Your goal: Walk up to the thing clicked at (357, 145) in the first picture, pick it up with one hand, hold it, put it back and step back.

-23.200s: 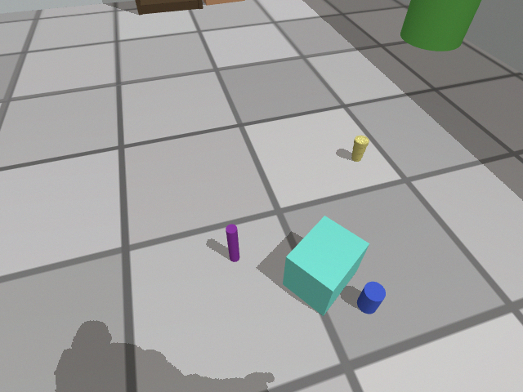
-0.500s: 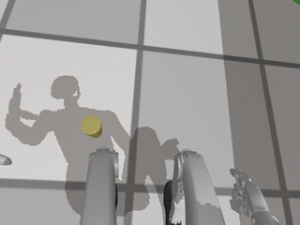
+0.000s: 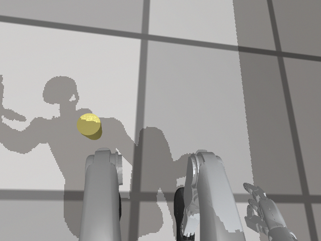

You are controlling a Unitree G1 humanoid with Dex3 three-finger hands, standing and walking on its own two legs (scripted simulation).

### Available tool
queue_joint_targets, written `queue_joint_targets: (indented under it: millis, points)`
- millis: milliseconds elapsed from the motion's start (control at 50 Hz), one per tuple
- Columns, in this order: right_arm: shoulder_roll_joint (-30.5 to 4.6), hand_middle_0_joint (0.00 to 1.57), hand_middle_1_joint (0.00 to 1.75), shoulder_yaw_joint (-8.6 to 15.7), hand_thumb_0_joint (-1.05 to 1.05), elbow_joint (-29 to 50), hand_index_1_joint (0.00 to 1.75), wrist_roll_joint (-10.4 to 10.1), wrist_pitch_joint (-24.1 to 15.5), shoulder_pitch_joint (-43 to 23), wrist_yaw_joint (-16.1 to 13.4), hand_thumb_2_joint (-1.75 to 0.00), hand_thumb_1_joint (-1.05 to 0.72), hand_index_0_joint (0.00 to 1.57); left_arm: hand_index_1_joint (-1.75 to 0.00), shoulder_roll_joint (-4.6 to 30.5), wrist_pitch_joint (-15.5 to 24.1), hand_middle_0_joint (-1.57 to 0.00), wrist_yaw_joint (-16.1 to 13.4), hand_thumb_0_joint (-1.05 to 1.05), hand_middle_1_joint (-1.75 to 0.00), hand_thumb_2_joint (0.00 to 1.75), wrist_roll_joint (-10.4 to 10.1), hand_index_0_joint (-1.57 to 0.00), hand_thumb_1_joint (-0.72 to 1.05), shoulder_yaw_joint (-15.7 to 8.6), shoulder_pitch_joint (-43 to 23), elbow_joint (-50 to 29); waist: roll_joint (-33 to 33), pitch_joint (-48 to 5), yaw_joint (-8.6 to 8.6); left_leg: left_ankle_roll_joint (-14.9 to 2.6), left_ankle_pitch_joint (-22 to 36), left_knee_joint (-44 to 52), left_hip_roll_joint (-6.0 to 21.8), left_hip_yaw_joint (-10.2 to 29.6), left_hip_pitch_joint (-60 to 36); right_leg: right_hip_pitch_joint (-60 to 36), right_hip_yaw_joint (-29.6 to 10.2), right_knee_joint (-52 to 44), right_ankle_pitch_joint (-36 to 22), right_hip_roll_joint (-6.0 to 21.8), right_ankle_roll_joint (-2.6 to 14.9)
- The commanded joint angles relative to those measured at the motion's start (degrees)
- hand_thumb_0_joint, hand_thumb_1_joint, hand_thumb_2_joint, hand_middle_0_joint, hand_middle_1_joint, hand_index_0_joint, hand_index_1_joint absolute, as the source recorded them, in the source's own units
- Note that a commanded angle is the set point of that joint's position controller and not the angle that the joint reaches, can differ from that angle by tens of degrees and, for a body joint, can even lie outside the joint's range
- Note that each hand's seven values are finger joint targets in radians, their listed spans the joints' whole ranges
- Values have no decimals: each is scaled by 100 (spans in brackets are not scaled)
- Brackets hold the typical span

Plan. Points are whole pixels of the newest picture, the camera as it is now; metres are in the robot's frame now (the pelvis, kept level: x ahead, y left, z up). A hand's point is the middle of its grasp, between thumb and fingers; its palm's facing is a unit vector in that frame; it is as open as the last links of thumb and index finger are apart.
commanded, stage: go down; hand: left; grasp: from the side
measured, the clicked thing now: (92, 129) +0.43 +0.23 -0.34
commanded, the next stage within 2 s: approach in 0.56 s
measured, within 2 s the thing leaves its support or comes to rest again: neither
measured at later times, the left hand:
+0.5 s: hand out of the picture +0.35 +0.41 -0.03, palm faces +0.17 -0.98 -0.13, open 17.4 cm
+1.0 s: hand (4, 125) +0.36 +0.39 -0.12, palm faces +0.16 -0.99 +0.00, open 17.5 cm
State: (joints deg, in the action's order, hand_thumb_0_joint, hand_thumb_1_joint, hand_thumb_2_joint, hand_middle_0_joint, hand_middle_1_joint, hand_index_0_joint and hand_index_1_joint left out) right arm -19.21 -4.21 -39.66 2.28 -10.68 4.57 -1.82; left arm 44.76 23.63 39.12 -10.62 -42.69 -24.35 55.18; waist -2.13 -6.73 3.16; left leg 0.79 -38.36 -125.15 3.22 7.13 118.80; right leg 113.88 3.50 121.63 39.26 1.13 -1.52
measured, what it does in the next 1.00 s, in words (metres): lowers itself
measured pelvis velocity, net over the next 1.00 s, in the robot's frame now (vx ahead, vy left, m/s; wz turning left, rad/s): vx -0.01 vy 0.00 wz -0.06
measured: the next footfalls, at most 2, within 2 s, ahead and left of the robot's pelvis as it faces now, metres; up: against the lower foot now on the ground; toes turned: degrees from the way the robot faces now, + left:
none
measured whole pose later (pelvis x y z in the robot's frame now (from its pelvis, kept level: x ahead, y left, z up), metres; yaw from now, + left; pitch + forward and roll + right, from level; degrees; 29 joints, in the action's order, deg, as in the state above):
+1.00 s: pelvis -0.01 +0.00 -0.07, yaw -3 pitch +27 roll -9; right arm -21.6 -10.9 -38.5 5.7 -12.0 0.6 0.3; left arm 49.6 35.5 44.8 -17.7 -45.1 -30.8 69.4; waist -6.4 0.3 6.5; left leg 1.0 -39.0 -138.2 3.2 10.9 126.8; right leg 120.8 5.3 132.6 38.8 -0.5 -2.1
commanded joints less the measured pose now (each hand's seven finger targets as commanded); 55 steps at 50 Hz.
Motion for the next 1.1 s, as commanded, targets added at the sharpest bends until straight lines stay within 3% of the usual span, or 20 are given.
queue_joint_targets:
  millis: [0,80,120,260,300,380,420,540,600,640,680,720,760,780,860,960,1040,1080]
  points:
    - [-1331,20,30,463,0,371,30,-65,-152,546,-112,-91,-91,20,-10,2274,301,-3,47,0,-10,12,-279,-3,-53,-456,-944,-950,1449,-3228,-239,-179,340,1734,-74,-213,-2714,-1156,222,-1135,-506,-185,372]
    - [-1319,20,30,440,0,374,30,-46,-173,591,-98,-91,-91,20,-10,2461,298,-3,83,0,-9,12,-294,-3,-54,-553,-939,-931,1344,-3313,-298,-212,390,1577,-105,-351,-2478,-1357,180,-1177,-469,-208,368]
    - [-1367,20,30,451,0,363,30,-58,-179,580,-90,-91,-91,20,-10,2361,279,-3,122,0,-10,11,-269,-3,-55,-484,-947,-836,1466,-3224,-249,-172,384,1642,-72,-219,-2652,-1037,248,-1015,-512,-201,386]
    - [-1377,20,30,410,0,345,30,-50,-176,555,-91,-91,-92,20,-10,2567,314,-3,163,0,-9,11,-314,-3,-55,-555,-1119,-967,1526,-3222,-260,-191,333,1481,-88,-274,-2518,-995,233,-961,-467,-211,380]
    - [-1392,20,30,390,0,314,30,-41,-168,622,-82,-91,-92,20,-10,2518,306,-3,178,0,-9,12,-324,-3,-54,-604,-1002,-830,1573,-3230,-246,-157,588,1472,-89,-227,-2596,-1002,264,-849,-664,-198,390]
    - [-1422,20,30,379,0,340,30,-55,-152,580,-72,-91,-92,20,-10,2492,327,-3,226,0,-10,12,-348,-3,-54,-558,-1224,-786,1512,-2925,-135,-188,193,1493,-74,-173,-2395,-795,305,-842,-390,-203,374]
    - [-1415,20,30,355,0,368,30,-56,-163,534,-60,-91,-91,20,-9,2689,355,-3,240,0,-9,11,-369,-2,-53,-662,-1193,-867,1462,-3082,-237,-196,234,1412,-79,-218,-2387,-866,289,-848,-392,-221,369]
    - [-1463,20,30,317,0,319,30,-16,-144,568,-60,-91,-92,20,-10,2644,359,-4,334,0,-9,11,-397,-3,-56,-666,-1114,-639,1592,-3199,-186,-166,636,1248,-93,-234,-2490,-867,297,-713,-670,-210,385]
    - [-1448,20,30,294,0,335,30,-23,-141,563,-49,-91,-91,20,-10,2754,380,-4,346,0,-9,12,-411,-3,-54,-677,-1301,-689,1456,-3023,-109,-200,338,1216,-90,-234,-2245,-855,308,-760,-451,-227,368]
    - [-1485,20,30,284,0,342,30,-18,-140,497,-48,-91,-93,20,-16,2806,408,-6,356,0,-13,15,-419,-3,-56,-735,-1259,-737,1543,-3041,-177,-194,335,1212,-82,-228,-2330,-777,320,-697,-464,-233,368]
    - [-1476,20,30,247,0,363,30,2,-145,504,-39,-90,-91,20,-11,2875,428,-7,392,0,-9,6,-475,-4,-58,-798,-1216,-550,1413,-2975,-142,-215,291,1093,-95,-296,-2071,-930,313,-733,-385,-255,356]
    - [-1502,20,30,229,0,347,30,3,-163,425,-37,-90,-90,20,-12,2556,527,-7,460,0,-10,7,-576,-4,-59,-668,-1205,-301,1250,-2696,-22,-230,199,1020,-93,-243,-1883,-726,368,-663,-324,-274,356]
    - [-1487,20,30,143,0,348,30,43,-197,415,-16,-91,-91,20,-11,2456,697,-7,528,0,-9,5,-704,-5,-61,-686,-1277,-166,1116,-2745,54,-217,442,803,-80,-225,-1888,-763,396,-579,-509,-299,346]
    - [-1501,20,30,119,0,349,30,51,-212,377,-6,-91,-91,20,-12,2305,770,-7,573,0,-10,6,-750,-5,-60,-602,-1240,99,1077,-2575,153,-217,368,759,-75,-184,-1781,-658,447,-519,-440,-310,346]
    - [-1615,20,30,-16,0,403,30,170,-267,205,38,-90,-90,20,-11,2048,1196,-6,669,0,-10,7,-883,-4,-55,-406,-1376,497,1029,-2371,291,-183,308,508,-44,-113,-1678,-548,552,-327,-423,-346,343]
    - [-1775,20,30,-224,0,453,30,379,-240,-14,121,-90,-90,20,-11,2321,1727,-7,561,0,-10,6,-856,-5,-56,-431,-1632,689,1305,-2487,317,-99,488,166,8,-51,-1820,-527,674,25,-581,-399,348]
    - [-1854,20,30,-431,0,461,30,604,-97,-244,184,-90,-90,20,-11,2704,2140,-7,351,0,-10,7,-692,-5,-56,-579,-1614,734,1727,-2541,241,-49,669,-62,48,-42,-1905,-636,735,290,-748,-433,349]
    - [-1928,20,30,-507,0,494,30,703,-11,-396,213,-90,-91,20,-12,2515,2333,-7,274,0,-11,7,-640,-5,-57,-459,-1524,843,1939,-2430,358,-1,656,-67,86,44,-2033,-538,845,433,-781,-449,349]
